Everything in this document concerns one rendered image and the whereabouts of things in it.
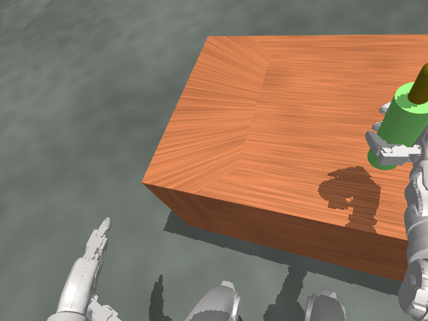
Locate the bottle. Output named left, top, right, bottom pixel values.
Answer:
left=367, top=63, right=428, bottom=171

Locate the left robot hand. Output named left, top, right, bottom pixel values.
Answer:
left=56, top=217, right=121, bottom=321

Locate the right robot hand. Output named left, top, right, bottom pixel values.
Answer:
left=365, top=102, right=428, bottom=167

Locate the right robot arm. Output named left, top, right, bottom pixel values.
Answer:
left=398, top=160, right=428, bottom=321

